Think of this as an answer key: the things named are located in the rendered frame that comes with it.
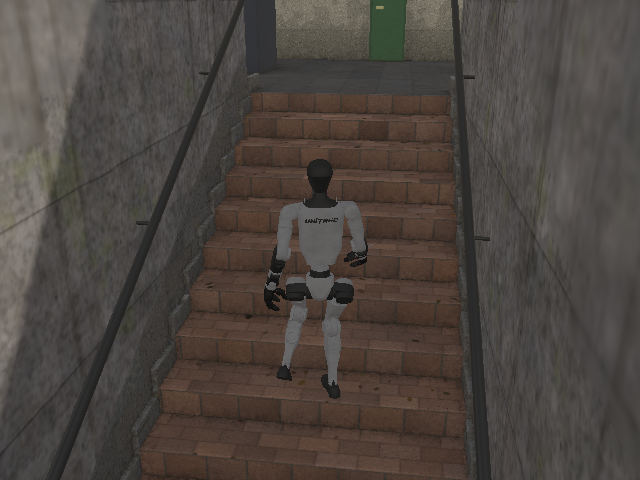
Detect stairs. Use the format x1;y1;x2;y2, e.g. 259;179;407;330
139;92;469;480

